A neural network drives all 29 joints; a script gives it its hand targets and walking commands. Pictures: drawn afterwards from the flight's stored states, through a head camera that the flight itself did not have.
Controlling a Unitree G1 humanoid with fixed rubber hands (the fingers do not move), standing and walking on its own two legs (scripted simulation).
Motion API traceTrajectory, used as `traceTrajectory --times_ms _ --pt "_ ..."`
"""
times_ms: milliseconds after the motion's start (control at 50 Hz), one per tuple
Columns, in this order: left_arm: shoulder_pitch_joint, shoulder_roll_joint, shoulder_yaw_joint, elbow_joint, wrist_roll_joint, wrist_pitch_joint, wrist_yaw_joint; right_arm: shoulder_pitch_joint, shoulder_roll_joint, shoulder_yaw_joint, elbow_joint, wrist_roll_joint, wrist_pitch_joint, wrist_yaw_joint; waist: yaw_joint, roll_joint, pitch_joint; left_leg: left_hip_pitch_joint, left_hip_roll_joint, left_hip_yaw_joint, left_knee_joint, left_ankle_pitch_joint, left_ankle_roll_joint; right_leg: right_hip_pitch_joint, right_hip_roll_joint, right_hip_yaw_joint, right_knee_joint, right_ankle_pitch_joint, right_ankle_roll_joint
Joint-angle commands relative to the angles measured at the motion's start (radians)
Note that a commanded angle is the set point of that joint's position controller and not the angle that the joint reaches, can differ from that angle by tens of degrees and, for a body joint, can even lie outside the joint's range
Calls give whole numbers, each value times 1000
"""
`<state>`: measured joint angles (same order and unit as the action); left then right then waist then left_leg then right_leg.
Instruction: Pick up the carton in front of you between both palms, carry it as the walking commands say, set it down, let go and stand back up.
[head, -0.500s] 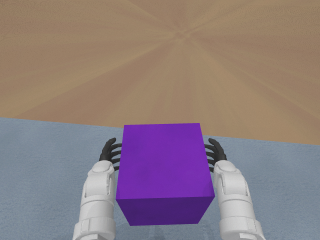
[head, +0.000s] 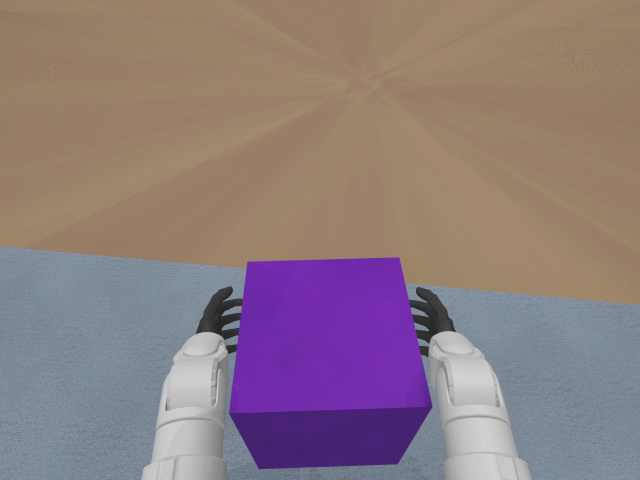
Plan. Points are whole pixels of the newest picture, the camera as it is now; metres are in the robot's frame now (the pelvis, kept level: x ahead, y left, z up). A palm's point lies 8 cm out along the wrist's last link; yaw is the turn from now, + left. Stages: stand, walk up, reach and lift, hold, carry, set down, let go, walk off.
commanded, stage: reach and lift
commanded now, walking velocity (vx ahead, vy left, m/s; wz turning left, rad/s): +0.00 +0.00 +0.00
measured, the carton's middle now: (326, 367) +0.29 +0.00 -0.04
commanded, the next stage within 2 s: hold in 0.10 s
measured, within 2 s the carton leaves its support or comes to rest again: neither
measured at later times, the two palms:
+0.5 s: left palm (207, 347) +0.27 +0.15 +0.05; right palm (447, 347) +0.27 -0.15 +0.05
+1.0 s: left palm (196, 290) +0.33 +0.17 +0.09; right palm (428, 290) +0.33 -0.13 +0.09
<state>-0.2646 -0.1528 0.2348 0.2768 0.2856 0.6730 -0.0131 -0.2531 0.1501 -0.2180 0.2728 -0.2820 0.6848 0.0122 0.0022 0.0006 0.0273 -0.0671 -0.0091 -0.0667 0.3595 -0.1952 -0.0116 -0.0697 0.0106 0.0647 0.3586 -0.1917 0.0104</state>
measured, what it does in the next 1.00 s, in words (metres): shifts its weight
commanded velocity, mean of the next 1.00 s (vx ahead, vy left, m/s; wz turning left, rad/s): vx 0.17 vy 0.00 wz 0.00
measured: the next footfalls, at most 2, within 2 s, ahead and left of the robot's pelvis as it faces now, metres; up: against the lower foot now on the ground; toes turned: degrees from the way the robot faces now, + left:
right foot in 1.12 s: +0.16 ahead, -0.09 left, +0.00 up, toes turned -10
left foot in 1.46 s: +0.45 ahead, +0.14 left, +0.00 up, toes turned +13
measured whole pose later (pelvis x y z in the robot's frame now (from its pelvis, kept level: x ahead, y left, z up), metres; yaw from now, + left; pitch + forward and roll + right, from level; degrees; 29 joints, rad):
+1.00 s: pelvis +0.05 +0.02 -0.01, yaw -1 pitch +3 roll -1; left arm -0.21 -0.14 0.17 -0.10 0.16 0.95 0.05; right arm -0.22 0.14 -0.13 -0.06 -0.16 0.95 -0.05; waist 0.00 0.00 -0.18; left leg -0.22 0.03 0.04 0.47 -0.31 0.01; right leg -0.37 -0.03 -0.05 0.70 -0.45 0.00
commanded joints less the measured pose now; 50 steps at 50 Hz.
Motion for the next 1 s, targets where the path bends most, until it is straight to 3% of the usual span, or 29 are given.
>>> traceTrajectory --times_ms 0,200,320,660,680,720,740,800,840,860,880,900,920,940,980 --pt "-413 -924 -517 -30 -232 -18 -231 -454 917 510 -62 235 -34 224 -1 2 -251 55 -89 -4 -35 232 2 72 89 7 -32 226 0" --pt "-377 -906 -579 -135 -272 42 -215 -420 890 574 -170 273 25 214 -3 5 -266 97 -86 -12 -55 279 -1 106 88 11 -51 263 -1" --pt "-409 -878 -522 -88 -240 67 -217 -456 859 517 -126 243 51 217 -2 1 -144 39 -82 1 -76 91 6 54 82 -1 -71 85 -6" --pt "-515 -907 -511 -35 -237 53 -232 -554 900 510 -68 238 38 226 -2 -2 -194 38 -81 8 -61 46 10 52 77 -5 -58 46 -7" --pt "-553 -902 -529 -37 -262 62 -231 -585 899 526 -77 256 47 223 -1 -39 -256 -75 102 15 22 -65 15 -46 -102 -5 10 -86 -13" --pt "-552 -904 -545 -68 -273 69 -222 -599 904 541 -110 279 54 216 3 -50 -242 -160 65 7 20 -412 9 -140 -109 59 -62 -482 -28" --pt "-571 -914 -563 -97 -283 75 -216 -617 910 559 -136 292 58 212 3 -67 -227 -206 49 27 59 -464 5 -161 -116 78 -73 -567 -39" --pt "-552 -925 -616 -161 -310 109 -186 -635 919 618 -200 339 91 196 6 -124 -285 -229 -1 136 220 -204 -3 -139 -185 161 -94 -439 -92" --pt "-529 -908 -655 -232 -327 150 -162 -627 922 663 -261 371 132 182 4 -113 -322 -157 -8 158 126 -217 5 -190 -171 119 -59 -451 -102" --pt "-523 -906 -679 -270 -341 175 -150 -618 915 680 -287 386 155 172 3 -82 -320 -107 14 126 69 -259 11 -250 -144 74 -10 -471 -87" --pt "-526 -899 -700 -316 -356 201 -138 -596 900 694 -316 393 179 159 -5 17 -299 -67 107 -15 -21 -365 40 -344 -93 -7 118 -444 -56" --pt "-524 -896 -720 -353 -372 228 -127 -559 877 701 -343 395 203 143 -17 211 -285 3 252 -250 -141 -493 103 -477 -26 -121 346 -345 -15" --pt "-522 -877 -739 -383 -390 257 -115 -513 867 706 -361 393 229 124 -25 266 -217 69 347 -411 -191 -438 169 -639 -15 -162 399 -326 -9" --pt "-520 -872 -767 -417 -413 281 -104 -481 847 701 -406 389 253 104 -32 225 -200 86 366 -426 -181 -289 208 -673 -53 -140 398 -315 -16" --pt "-473 -859 -800 -484 -459 325 -80 -446 833 719 -504 408 303 66 -28 145 -274 118 323 -268 -125 -87 189 -600 -46 -157 308 -272 -19"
